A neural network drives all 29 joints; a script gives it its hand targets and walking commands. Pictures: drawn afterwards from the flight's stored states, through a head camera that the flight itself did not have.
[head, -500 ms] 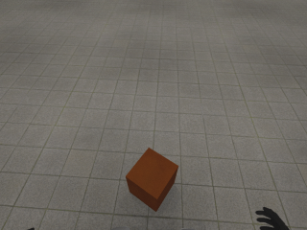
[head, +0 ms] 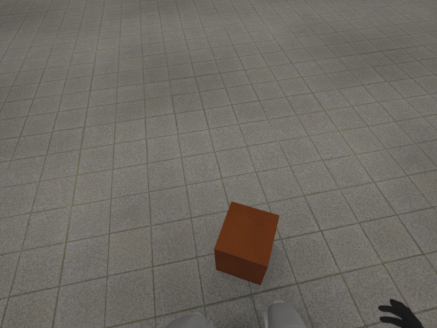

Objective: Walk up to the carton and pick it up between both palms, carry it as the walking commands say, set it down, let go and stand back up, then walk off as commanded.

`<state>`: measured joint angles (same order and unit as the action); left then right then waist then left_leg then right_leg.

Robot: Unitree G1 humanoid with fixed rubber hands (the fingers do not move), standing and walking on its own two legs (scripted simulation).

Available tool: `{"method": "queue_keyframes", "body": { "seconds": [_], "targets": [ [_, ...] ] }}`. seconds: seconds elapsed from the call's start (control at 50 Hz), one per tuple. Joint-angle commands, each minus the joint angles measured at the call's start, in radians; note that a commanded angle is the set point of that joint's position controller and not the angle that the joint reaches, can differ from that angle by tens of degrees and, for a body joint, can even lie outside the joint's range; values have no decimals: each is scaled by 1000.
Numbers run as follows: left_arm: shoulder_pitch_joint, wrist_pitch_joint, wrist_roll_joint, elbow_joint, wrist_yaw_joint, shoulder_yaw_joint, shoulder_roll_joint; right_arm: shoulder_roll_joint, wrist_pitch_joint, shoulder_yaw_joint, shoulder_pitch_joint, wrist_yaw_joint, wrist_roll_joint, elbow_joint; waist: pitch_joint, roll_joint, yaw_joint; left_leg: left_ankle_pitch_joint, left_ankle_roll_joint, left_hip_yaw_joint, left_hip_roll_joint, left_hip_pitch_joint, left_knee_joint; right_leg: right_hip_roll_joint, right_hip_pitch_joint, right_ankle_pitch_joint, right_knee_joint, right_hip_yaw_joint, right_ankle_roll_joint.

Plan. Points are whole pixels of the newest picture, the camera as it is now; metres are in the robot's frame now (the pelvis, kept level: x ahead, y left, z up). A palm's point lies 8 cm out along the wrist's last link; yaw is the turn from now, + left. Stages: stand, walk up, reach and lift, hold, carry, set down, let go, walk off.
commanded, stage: walk up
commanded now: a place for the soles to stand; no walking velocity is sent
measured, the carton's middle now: (246, 243) +0.51 -0.09 -0.62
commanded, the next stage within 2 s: none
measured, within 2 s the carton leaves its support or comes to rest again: neither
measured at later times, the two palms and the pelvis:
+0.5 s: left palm out of the picture +0.04 +0.61 -0.09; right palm out of the picture +0.00 -0.08 -0.05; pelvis -0.06 +0.26 +0.01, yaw -8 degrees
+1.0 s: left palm out of the picture +0.01 +0.73 -0.10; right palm out of the picture -0.04 +0.06 +0.01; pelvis -0.08 +0.41 +0.04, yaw -14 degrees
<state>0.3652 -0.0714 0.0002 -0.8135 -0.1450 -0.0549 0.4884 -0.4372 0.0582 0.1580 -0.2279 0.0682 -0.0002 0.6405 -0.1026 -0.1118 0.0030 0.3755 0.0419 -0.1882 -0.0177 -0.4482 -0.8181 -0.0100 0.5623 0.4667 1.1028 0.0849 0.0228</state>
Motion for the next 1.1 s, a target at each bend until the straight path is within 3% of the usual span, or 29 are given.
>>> {"method": "queue_keyframes", "body": {
  "seconds": [0.0, 0.02, 0.04, 0.08, 0.16, 0.2, 0.22, 0.26, 0.3, 0.38, 0.46, 0.5, 0.52, 0.54, 0.56, 0.58, 0.66, 0.68, 0.72, 0.76, 0.82, 0.88, 0.9, 0.94, 0.98, 1.0, 1.02, 1.04, 1.08],
  "targets": [
    [556, 8, -22, -129, -34, -176, 305, -123, -3, 45, 275, -39, -52, -162, 213, 627, -243, 274, 123, 223, 56, -412, -684, -241, -759, -358, -646, 316, 237],
    [205, -12, 13, 21, -59, -129, 267, -162, 3, 56, 120, -36, -73, -157, 214, 392, -68, 311, 16, 562, -115, -371, -879, -400, -442, -218, -609, 603, 291],
    [8, -31, 20, 74, -58, -97, 307, -171, -2, 37, 92, -28, -53, -136, 123, 135, 35, 153, -26, 494, -115, -380, -795, -426, -308, 13, -687, 587, 308],
    [-25, -68, 11, 105, -83, -96, 327, -195, 10, 29, 192, 1, -43, -143, -76, -63, 58, 121, -46, 484, -138, -436, -685, -377, -222, -110, -661, 554, 276],
    [-65, -53, 75, 77, -30, -133, 374, -228, -4, 67, 20, 20, -50, -81, 103, 330, 76, 190, -68, 393, -156, 24, -114, -203, -84, -365, -421, 351, 160],
    [-37, -36, 71, 67, -22, -77, 254, -283, -19, 104, -220, 1, -84, 25, 172, -89, 224, 127, -35, 329, -71, 524, 206, 6, 262, -197, 31, 84, 34],
    [-10, -33, 59, 89, -26, -42, 145, -351, -29, 99, -256, -5, -83, 26, 123, -431, 203, 138, -47, 663, -273, 423, 422, 126, 426, 265, 248, 11, 20],
    [25, -9, 40, 68, -24, -77, 223, -344, -31, 80, 18, -10, -41, -19, 84, -120, 76, 499, -68, 711, -367, 130, 607, 21, 295, 70, 316, 95, 30],
    [6, 19, 25, 4, -16, -114, 297, -328, -25, 75, 121, -31, -45, -53, -54, -34, 39, 652, 67, 710, -301, -36, 693, 24, 242, -60, 397, 63, 20],
    [135, 38, 0, -67, 47, -99, 231, -271, -61, 41, 23, -49, -42, -3, 98, -90, 13, 363, 122, 480, -248, 192, 560, 33, 167, -152, 252, 50, -14],
    [392, 47, 31, -131, 97, -97, 186, -236, -56, 41, 105, -68, -2, -11, 243, -176, -102, -254, 426, 173, -110, 452, 619, 130, -114, -60, -160, -130, -45],
    [884, 57, 21, -217, 85, -147, 266, -306, -26, 79, 412, -72, -8, -95, 282, -195, -439, -898, 760, -107, 115, 79, 168, 49, -765, 38, -881, -336, 133],
    [683, 53, 0, -170, 67, -168, 246, -191, -22, 44, 335, -88, 37, -82, 283, 470, -418, -553, 422, 44, 181, -58, -682, -88, -833, -317, -904, -39, 246],
    [332, 46, 35, 20, 35, -124, 128, -104, -38, -1, 97, -103, 39, -22, 267, 690, -140, 461, 134, 419, -11, -363, -960, -227, -775, -469, -696, 353, 300],
    [-18, 46, 61, 175, 46, -64, 134, -119, -58, -11, -71, -110, 15, 37, 165, 274, 114, 388, -63, 625, -156, -197, -772, -297, -269, -267, -580, 417, 254],
    [-369, 37, 71, 251, 50, -73, 242, -129, -90, -26, -149, -105, 24, 20, 66, 213, 215, 407, -114, 588, -97, -31, -583, -297, 24, -338, -509, 382, 249],
    [-37, 27, 27, 93, 79, -45, 128, -195, -80, 17, -137, -82, -32, 88, 98, -21, 97, -98, -59, 318, -64, 422, 340, 43, 21, -237, -116, 110, 46],
    [24, 40, 34, 102, 94, -49, 83, -270, -100, 18, -106, -94, -37, 54, 113, -149, 46, -363, -67, 658, -298, 481, 390, 134, 167, 137, 60, 117, 9],
    [65, 90, 38, 63, 96, -81, 201, -347, -109, 16, -39, -108, -1, 62, 121, 59, 1, -132, -62, 770, -429, 246, 461, 78, 74, 104, 161, 226, -9],
    [-7, 115, 20, 34, 107, -94, 218, -323, -114, 17, 30, -123, -6, 64, -57, 42, -2, 401, 138, 727, -352, 79, 635, 82, 100, -88, 250, 230, 11],
    [203, 121, 4, -58, 127, -91, 180, -265, -118, 5, 42, -132, -3, 85, 0, -193, -61, -91, 418, 403, -185, 152, 665, 126, -15, -152, 153, 142, -8],
    [375, 124, 9, -127, 148, -102, 182, -210, -99, 2, 64, -118, 3, 103, 199, -331, -102, -541, 469, 97, -7, 365, 598, 165, -254, -57, -93, -27, -53],
    [284, 125, 11, -100, 146, -96, 155, -193, -91, 4, 97, -115, -5, 79, 195, -309, -95, -655, 377, 111, -37, 456, 533, 148, -204, -51, -195, -67, -66],
    [319, 121, 26, -90, 140, -92, 170, -209, -76, 38, 114, -111, -28, 48, 277, -296, -145, -987, 441, 15, 6, 595, 409, 150, -308, -26, -615, -199, -49],
    [460, 107, 55, -80, 126, -141, 201, -251, -51, 49, 280, -130, 48, -2, 266, 119, -338, -1106, 348, 71, 85, 316, -397, 6, -600, -320, -1001, -124, 192],
    [163, 118, 74, 3, 109, -131, 180, -158, -57, 19, 102, -138, 61, 28, 191, 582, -187, 326, 134, 275, 88, -57, -792, -169, -591, -566, -750, 264, 303],
    [-188, 124, 82, 179, 120, -79, 127, -157, -57, -2, -114, -167, 34, 89, 124, 307, 73, 371, -80, 611, -118, 119, -721, -297, 7, -267, -659, 389, 294],
    [-500, 132, 97, 269, 132, -95, 229, -219, -82, 11, -304, -169, 52, 130, 25, 327, 236, 348, -146, 525, -79, 306, -480, -259, 303, -60, -606, 284, 245],
    [-475, 113, 106, 216, 122, -93, 207, -223, -72, 39, -427, -146, 25, 197, -68, 210, 292, 74, -140, 342, -101, 582, 116, -130, 394, 12, -467, 218, 99]
  ]
}}
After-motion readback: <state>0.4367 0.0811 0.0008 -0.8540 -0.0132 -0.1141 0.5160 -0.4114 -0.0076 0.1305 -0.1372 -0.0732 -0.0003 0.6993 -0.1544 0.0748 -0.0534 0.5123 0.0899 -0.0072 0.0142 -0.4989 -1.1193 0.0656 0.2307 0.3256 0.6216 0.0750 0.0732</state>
